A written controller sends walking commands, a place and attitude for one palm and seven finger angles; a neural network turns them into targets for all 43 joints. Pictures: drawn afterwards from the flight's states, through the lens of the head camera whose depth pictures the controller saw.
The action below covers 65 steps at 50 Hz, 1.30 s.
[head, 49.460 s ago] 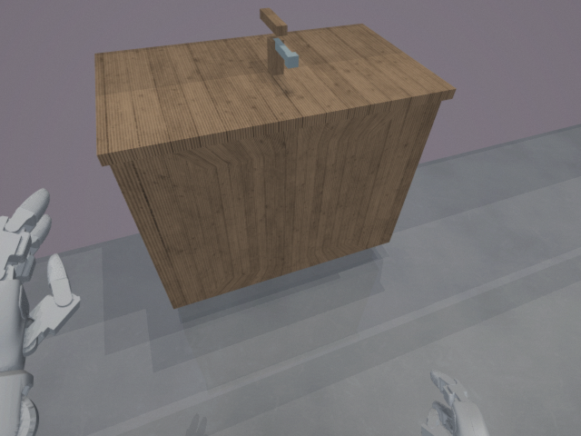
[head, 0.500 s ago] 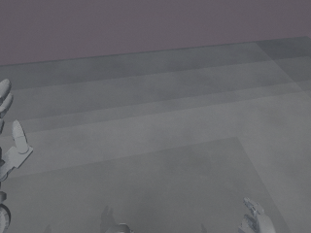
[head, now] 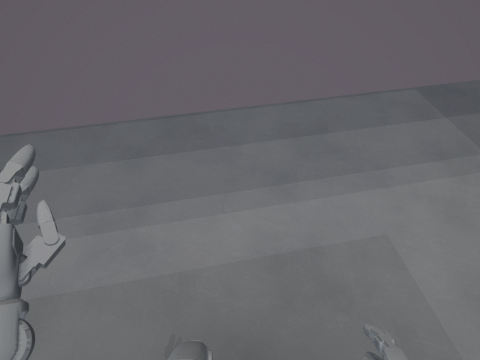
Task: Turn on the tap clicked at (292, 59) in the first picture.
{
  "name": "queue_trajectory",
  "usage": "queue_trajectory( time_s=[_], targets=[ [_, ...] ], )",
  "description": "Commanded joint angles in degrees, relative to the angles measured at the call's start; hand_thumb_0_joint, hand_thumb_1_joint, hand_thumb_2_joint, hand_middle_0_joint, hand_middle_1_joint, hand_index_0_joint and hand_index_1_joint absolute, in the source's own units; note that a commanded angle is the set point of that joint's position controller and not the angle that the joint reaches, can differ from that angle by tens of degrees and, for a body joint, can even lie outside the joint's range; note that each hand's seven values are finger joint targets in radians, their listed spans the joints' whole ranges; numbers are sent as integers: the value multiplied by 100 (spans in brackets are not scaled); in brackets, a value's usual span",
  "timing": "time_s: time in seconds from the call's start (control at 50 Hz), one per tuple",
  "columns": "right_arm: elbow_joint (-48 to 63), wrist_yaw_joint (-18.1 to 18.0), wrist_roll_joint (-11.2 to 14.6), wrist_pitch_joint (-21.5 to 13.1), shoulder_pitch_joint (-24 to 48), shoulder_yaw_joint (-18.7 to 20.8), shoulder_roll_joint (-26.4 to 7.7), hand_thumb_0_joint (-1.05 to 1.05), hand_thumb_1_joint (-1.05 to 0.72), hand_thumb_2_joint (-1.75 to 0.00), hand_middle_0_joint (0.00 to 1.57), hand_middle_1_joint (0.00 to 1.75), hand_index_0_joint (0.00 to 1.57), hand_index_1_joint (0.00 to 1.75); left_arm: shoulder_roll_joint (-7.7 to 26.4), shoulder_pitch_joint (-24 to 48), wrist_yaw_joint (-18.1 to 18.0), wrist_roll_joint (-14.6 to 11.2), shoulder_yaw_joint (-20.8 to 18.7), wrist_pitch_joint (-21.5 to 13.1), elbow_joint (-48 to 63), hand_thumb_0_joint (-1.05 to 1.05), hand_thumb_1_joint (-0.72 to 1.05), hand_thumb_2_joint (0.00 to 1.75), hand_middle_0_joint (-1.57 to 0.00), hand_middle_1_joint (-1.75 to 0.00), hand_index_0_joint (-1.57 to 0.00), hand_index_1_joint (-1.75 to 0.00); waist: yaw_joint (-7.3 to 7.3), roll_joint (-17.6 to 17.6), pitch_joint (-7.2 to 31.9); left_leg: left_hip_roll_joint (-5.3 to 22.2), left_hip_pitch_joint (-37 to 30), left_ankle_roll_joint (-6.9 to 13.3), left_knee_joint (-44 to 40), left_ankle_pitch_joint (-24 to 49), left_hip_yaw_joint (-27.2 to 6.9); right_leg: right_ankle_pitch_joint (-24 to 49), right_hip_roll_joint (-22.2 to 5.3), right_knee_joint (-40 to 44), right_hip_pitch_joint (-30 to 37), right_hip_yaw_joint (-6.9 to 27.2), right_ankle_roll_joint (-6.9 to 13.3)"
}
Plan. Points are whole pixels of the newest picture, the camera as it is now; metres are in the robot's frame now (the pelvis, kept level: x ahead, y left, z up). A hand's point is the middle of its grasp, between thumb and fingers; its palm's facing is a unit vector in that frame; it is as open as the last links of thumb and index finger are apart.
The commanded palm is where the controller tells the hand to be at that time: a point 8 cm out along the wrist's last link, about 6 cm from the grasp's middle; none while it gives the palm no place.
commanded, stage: take the last steps up to it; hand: left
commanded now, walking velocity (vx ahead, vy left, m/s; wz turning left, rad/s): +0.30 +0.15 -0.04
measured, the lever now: out of the picture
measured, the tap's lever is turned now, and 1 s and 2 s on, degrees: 84 84 84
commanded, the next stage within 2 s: come to a stop and stand still in 0.82 s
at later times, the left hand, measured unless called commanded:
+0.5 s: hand (38, 156) +0.34 +0.33 +0.18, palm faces +0.40 -0.80 -0.45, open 7.4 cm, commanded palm +0.28 +0.37 +0.18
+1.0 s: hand (16, 105) +0.45 +0.42 +0.19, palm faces +0.37 -0.80 -0.48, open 7.4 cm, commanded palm +0.40 +0.46 +0.18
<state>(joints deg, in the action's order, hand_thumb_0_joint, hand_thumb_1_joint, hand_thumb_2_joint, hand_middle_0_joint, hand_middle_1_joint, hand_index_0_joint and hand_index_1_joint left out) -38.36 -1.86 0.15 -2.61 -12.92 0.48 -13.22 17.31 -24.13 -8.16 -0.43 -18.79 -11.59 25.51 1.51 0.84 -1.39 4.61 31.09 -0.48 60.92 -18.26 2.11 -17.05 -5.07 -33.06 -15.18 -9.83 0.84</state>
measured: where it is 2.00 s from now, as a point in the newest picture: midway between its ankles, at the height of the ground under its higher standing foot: outside the picture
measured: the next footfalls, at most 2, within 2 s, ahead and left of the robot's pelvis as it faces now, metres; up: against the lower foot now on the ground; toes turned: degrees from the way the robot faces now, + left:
left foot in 0.14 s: +0.14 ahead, +0.19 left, +0.00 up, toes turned +6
right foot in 0.42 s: +0.16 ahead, -0.02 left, +0.00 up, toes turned -11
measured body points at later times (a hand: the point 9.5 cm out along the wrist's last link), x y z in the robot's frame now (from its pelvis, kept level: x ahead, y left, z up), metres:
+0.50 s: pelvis +0.12 +0.09 -0.01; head +0.13 +0.08 +0.44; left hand +0.31 +0.37 +0.21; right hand +0.27 -0.12 -0.12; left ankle +0.10 +0.19 -0.68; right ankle +0.12 -0.01 -0.73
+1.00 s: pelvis +0.23 +0.19 +0.00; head +0.25 +0.19 +0.45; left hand +0.42 +0.46 +0.22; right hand +0.39 -0.02 -0.09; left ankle +0.24 +0.28 -0.73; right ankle +0.24 +0.10 -0.73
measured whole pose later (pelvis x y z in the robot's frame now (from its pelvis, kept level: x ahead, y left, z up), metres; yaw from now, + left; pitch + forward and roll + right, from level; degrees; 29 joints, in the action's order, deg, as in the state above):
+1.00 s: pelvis +0.23 +0.19 +0.00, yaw -2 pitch +1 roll +0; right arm -34.0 -2.2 0.8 -5.6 -12.0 -1.9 -7.4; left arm 24.7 -28.8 -8.7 -2.0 -23.8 -12.1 33.2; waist 0.1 -0.3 -1.7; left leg 1.7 17.9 2.5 33.2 -16.7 8.9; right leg -16.4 -1.7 -35.6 -19.2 -8.8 0.3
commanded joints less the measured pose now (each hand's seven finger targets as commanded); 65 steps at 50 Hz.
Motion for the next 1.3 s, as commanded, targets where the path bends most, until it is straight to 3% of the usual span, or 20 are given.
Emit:
queue_trajectory(
  time_s=[0.0,0.1,0.14,0.16,0.34,0.36,0.4,0.42,0.52,0.6,0.66,0.68,0.7,0.74,0.82,0.92,1.04,1.1,1.2,1.28],
  targets=[
    [1178,-79,-37,-380,593,224,-315,0,-90,-90,20,30,20,30,1585,272,-225,-49,-1061,-519,1904,0,90,90,-20,-30,-20,-30,73,-926,590,-30,-797,52,-1939,344,523,918,-1320,1390,298,1203,802],
    [1224,-200,63,-464,287,372,-459,0,-90,-90,20,30,20,30,1490,570,-220,-105,-1041,-502,1779,0,90,90,-20,-30,-20,-30,-155,170,674,-295,-2210,84,-3381,429,682,-147,-620,-154,-45,675,361],
    [1270,-176,113,-483,228,477,-666,0,-90,-90,20,30,20,30,1327,482,-172,-123,-960,-516,1485,0,90,90,-20,-30,-20,-30,-261,1768,675,1302,-2869,967,-4323,611,-2072,-1663,360,-2668,-1675,277,-69],
    [1185,-189,61,-515,371,434,-583,0,-90,-90,20,30,20,30,1434,242,-147,-97,-1040,-507,1114,0,90,90,-20,-30,-20,-30,-254,1734,678,1627,-2685,1345,-4489,251,-2546,-1716,180,-3351,-2008,628,13],
    [1083,-97,45,-587,568,166,-425,0,-90,-90,20,30,20,30,1444,-169,-211,-111,-1060,-334,1782,0,90,90,-20,-30,-20,-30,-51,966,849,755,-1317,676,-3508,665,-302,-23,251,208,415,68,13],
    [1073,-121,34,-532,577,150,-389,0,-90,-90,20,30,20,30,1521,-117,-226,-81,-1145,-307,1551,0,90,90,-20,-30,-20,-30,-15,385,904,549,-779,526,-2821,264,-62,169,-40,771,1098,541,154],
    [1152,-89,-20,-428,557,185,-378,0,-90,-90,20,30,20,30,1753,104,-258,-112,-1396,-280,1160,0,90,90,-20,-30,-20,-30,6,-1500,786,-386,1201,77,-26,-1106,254,292,-2149,1730,1919,4111,1239],
    [1057,-3,26,-412,547,295,-522,0,-90,-90,20,30,20,30,1513,327,-219,-198,-1150,-286,1065,0,90,90,-20,-30,-20,-30,-51,-1347,680,-229,1538,-31,766,-923,-316,363,-2342,1791,1881,4371,1415],
    [1024,-31,36,-238,617,159,-372,0,-90,-90,20,30,20,30,1312,228,-134,-69,-862,-537,1121,0,90,90,-20,-30,-20,-30,-88,-939,276,310,480,-14,-641,-137,-242,2236,-1545,1168,776,1421,844],
    [1146,-88,-18,-360,630,228,-278,0,-90,-90,20,30,20,30,1381,465,-216,-55,-818,-473,1671,0,90,90,-20,-30,-20,-30,-11,-1139,477,-280,-1372,34,-2530,672,831,1345,-1144,1019,257,952,578],
    [1224,-181,63,-465,424,378,-461,0,-90,-90,20,30,20,30,1525,817,-208,-39,-870,-527,2202,0,90,90,-20,-30,-20,-30,-192,334,745,-274,-2432,90,-3372,642,538,608,-680,-514,-131,633,293],
    [1254,-177,83,-486,349,465,-637,0,-90,-90,20,30,20,30,1510,820,-218,-59,-960,-548,2294,0,90,90,-20,-30,-20,-30,-249,1534,1000,525,-2964,455,-3750,846,-738,-57,-98,-1835,-848,234,27],
    [1234,-158,65,-490,345,457,-561,0,-90,-90,20,30,20,30,1502,644,-204,-61,-1009,-585,2024,0,90,90,-20,-30,-20,-30,-263,2280,1043,1265,-3102,984,-4265,1042,-2052,-1797,352,-3043,-1578,347,-56],
    [1167,-140,56,-548,439,420,-424,0,-90,-90,20,30,20,30,1608,362,-189,-63,-1141,-584,1964,0,90,90,-20,-30,-20,-30,-213,1269,945,1538,-2763,1435,-4138,1208,-2339,-1521,41,-3726,-1938,876,18],
    [1083,-40,120,-613,490,389,-448,0,-90,-90,20,30,20,30,1430,-302,-135,-170,-1169,-544,2224,0,90,90,-20,-30,-20,-30,-93,1319,1013,1036,-2408,1113,-3995,1863,-782,-754,20,-2693,-1594,493,-68],
    [1135,-113,84,-533,441,147,-425,0,-90,-90,20,30,20,30,1408,-469,-185,-217,-1122,-244,1515,0,90,90,-20,-30,-20,-30,-80,797,946,924,-1988,691,-3725,1975,-319,-51,363,-129,-192,85,-84],
    [1217,-97,104,-389,417,70,-381,0,-90,-90,20,30,20,30,1261,374,-256,-181,-690,-4,981,0,90,90,-20,-30,-20,-30,-171,-1445,923,-252,-794,-171,-1965,-156,19,4418,-1449,833,1132,2336,930],
    [1249,-209,56,-330,578,-82,-218,0,-90,-90,20,30,20,30,1344,331,-329,-67,-734,-41,1373,0,90,90,-20,-30,-20,-30,-105,-978,963,-285,-999,-101,-2881,127,9,4591,-1012,412,1327,1375,636],
    [1454,-270,-40,-263,560,21,-353,0,-90,-90,20,30,20,30,1428,84,-272,-124,-769,-119,2133,0,90,90,-20,-30,-20,-30,-99,1062,1101,873,-2425,87,-3819,5287,-1236,640,335,-421,57,652,-23],
    [1395,-129,-88,-391,359,139,-401,0,-90,-90,20,30,20,30,1348,-169,-219,-136,-861,-185,1928,0,90,90,-20,-30,-20,-30,-92,1186,1121,1066,-3055,144,-3724,5452,-914,-242,424,-144,-345,692,79]
  ],
)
